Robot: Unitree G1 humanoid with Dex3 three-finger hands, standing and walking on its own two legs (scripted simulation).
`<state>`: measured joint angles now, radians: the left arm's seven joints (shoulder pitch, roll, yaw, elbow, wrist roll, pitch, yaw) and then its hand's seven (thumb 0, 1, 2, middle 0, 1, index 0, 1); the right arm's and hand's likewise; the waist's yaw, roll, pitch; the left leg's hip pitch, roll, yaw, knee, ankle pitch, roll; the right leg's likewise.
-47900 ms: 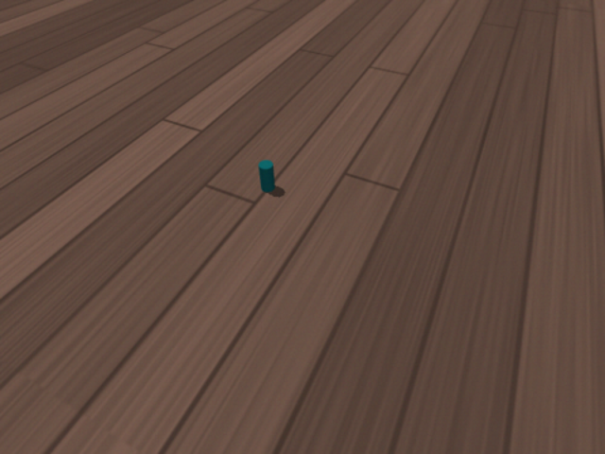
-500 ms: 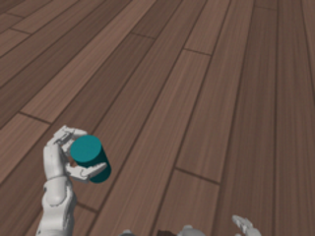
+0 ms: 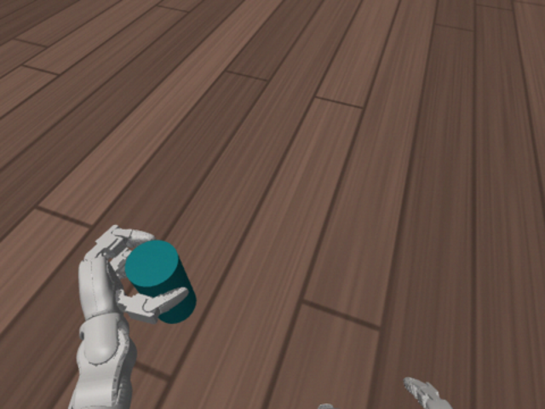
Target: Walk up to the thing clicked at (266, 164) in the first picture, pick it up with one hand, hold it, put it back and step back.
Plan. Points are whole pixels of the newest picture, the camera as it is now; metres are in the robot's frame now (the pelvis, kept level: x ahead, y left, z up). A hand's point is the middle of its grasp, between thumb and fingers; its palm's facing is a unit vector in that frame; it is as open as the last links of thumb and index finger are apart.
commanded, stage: hold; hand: left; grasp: from the side
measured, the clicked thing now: (165, 285) +0.32 +0.16 -0.01
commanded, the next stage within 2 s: none
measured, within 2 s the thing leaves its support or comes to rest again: neither
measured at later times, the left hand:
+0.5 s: hand (138, 274) +0.32 +0.18 +0.04, palm faces +0.29 -0.96 -0.05, open 10.4 cm
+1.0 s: hand (139, 275) +0.32 +0.18 +0.04, palm faces +0.28 -0.96 -0.04, open 10.4 cm
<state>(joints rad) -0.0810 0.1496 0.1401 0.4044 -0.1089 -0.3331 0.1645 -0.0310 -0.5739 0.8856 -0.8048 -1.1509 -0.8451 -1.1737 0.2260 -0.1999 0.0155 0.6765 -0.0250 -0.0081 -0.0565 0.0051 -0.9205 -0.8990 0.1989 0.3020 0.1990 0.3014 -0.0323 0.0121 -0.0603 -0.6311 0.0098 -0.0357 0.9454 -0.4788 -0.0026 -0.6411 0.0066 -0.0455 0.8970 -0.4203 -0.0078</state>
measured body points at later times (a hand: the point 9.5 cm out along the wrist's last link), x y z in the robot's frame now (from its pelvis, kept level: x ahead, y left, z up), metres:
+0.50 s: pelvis +0.00 +0.00 +0.01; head +0.04 +0.01 +0.46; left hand +0.30 +0.23 +0.05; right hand +0.13 -0.23 -0.10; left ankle +0.00 +0.12 -0.69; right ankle +0.02 -0.12 -0.69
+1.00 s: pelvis +0.00 +0.00 +0.01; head +0.04 +0.00 +0.46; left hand +0.29 +0.23 +0.05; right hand +0.13 -0.24 -0.10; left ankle +0.00 +0.12 -0.69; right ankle +0.02 -0.12 -0.69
